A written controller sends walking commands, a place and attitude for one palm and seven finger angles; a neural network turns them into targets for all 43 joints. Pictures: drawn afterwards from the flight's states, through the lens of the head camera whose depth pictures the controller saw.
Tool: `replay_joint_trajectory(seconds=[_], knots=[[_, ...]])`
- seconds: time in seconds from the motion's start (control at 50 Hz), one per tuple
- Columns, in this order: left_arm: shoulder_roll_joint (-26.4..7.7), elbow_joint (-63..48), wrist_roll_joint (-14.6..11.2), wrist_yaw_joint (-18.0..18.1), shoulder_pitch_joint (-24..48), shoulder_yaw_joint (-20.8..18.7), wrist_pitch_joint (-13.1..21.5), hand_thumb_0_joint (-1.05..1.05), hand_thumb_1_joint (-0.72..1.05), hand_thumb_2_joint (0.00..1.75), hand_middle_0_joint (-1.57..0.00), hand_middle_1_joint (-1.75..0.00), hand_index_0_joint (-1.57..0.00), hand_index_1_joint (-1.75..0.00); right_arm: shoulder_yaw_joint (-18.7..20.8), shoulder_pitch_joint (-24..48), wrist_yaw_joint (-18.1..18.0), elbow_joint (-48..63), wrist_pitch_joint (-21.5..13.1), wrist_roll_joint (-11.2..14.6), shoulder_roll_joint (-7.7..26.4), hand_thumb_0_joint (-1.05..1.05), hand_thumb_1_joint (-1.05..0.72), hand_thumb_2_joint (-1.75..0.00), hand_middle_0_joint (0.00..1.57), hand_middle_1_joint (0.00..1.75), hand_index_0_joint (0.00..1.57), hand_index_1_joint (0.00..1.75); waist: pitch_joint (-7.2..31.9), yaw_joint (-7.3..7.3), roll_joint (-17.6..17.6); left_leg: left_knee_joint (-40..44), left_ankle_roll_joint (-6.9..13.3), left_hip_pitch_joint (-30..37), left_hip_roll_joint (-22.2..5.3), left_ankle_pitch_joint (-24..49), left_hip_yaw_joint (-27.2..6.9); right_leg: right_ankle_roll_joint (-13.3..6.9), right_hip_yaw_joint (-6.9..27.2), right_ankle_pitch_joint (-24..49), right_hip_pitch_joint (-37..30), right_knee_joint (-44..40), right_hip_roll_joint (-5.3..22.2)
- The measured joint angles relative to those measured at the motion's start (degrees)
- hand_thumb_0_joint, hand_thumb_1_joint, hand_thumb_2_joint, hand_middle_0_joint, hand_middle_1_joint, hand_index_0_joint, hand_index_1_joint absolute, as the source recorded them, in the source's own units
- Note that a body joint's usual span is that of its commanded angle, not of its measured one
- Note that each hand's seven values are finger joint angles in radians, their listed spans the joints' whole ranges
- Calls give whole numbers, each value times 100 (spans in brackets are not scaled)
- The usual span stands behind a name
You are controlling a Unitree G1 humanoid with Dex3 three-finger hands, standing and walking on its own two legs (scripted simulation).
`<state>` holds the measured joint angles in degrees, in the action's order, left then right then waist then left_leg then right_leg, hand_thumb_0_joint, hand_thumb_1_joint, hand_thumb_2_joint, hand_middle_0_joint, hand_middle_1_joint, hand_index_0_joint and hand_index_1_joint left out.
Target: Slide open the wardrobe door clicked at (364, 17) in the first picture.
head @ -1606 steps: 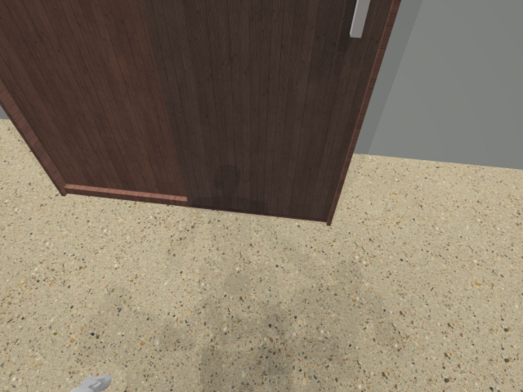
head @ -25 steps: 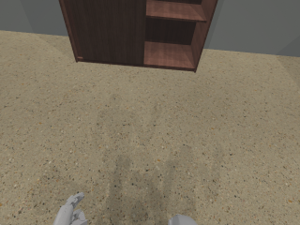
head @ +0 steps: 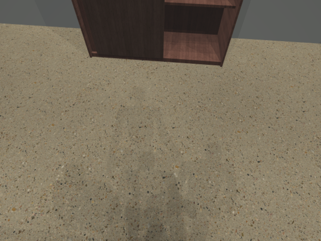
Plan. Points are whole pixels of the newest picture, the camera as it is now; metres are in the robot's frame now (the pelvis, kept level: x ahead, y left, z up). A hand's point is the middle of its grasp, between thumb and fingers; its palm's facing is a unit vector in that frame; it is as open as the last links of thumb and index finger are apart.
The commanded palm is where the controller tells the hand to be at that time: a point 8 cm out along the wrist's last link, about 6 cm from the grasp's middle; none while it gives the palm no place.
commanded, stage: let the arm hang, fingers relaxed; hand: right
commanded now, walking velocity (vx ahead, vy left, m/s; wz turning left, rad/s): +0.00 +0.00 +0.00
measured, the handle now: out of the picture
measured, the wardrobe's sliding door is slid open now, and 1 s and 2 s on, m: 0.58 0.58 0.58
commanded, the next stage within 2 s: look to check the result in 0.74 s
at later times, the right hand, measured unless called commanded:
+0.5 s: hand out of the picture +0.10 -0.19 -0.16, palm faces -0.07 +0.97 -0.25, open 7.3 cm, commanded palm none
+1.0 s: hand out of the picture +0.09 -0.19 -0.16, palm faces -0.07 +0.96 -0.26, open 7.4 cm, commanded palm none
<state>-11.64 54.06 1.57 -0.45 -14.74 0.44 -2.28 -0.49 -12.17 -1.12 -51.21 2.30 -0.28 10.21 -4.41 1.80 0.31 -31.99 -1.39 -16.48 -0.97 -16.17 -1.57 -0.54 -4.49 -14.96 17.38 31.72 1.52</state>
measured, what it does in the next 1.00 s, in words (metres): shifts its weight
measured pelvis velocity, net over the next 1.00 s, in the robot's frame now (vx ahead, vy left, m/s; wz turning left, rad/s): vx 0.05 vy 0.00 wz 0.04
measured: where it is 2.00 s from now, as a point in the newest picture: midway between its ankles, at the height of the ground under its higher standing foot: outside the picture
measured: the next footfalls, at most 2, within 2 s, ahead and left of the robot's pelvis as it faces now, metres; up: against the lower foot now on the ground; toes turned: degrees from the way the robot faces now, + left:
none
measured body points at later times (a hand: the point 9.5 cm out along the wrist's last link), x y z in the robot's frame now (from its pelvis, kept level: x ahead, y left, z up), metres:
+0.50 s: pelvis +0.04 -0.01 +0.01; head +0.07 +0.01 +0.46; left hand +0.07 +0.23 -0.16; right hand +0.11 -0.24 -0.14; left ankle +0.01 +0.13 -0.73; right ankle +0.02 -0.11 -0.73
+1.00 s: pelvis +0.05 +0.00 +0.01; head +0.08 +0.02 +0.46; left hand +0.05 +0.24 -0.15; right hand +0.10 -0.24 -0.14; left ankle +0.01 +0.13 -0.73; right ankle +0.02 -0.11 -0.73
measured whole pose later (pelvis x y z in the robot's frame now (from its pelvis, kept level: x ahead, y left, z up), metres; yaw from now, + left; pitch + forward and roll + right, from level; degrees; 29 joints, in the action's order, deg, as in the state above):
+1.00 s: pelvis +0.05 +0.00 +0.01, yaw +2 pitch +1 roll +0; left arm -10.8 65.8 0.9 1.0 -12.2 -0.5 -0.6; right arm -0.4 -11.0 -2.2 -64.3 0.2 -0.6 11.4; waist -2.8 1.0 -1.2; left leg -22.8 -1.1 -7.9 -0.3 -15.7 -3.6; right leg 0.2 -6.8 -15.0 7.5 21.9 1.9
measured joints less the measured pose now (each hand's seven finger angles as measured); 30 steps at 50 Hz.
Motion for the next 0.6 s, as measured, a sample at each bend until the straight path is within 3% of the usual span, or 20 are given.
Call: replay_joint_trajectory(seconds=[0.08,0.22,0.6], knots=[[61,498,-18,38,-193,-3,-20,1,91,90,-20,-30,-20,-30,11,42,-4,-440,-47,-20,211,-3,-99,-89,21,30,21,30,-80,-78,-51,425,-27,156,-21,175,-19,-30,-30,134,-143,-376,-29],[114,854,-62,115,-136,-56,77,1,91,90,-20,-30,-20,-30,46,62,-77,-1008,-55,-20,386,0,-94,-90,20,30,20,30,-121,-45,-133,638,-70,331,-63,175,-120,-60,-139,138,-386,-654,-77],[51,913,-58,129,637,-100,206,1,92,90,-20,-30,-20,-30,-38,406,-82,-1141,-204,-56,-70,1,-91,-90,20,30,20,30,210,-93,-135,714,-56,692,-35,17,-227,-12,-253,-19,-835,-813,-53]])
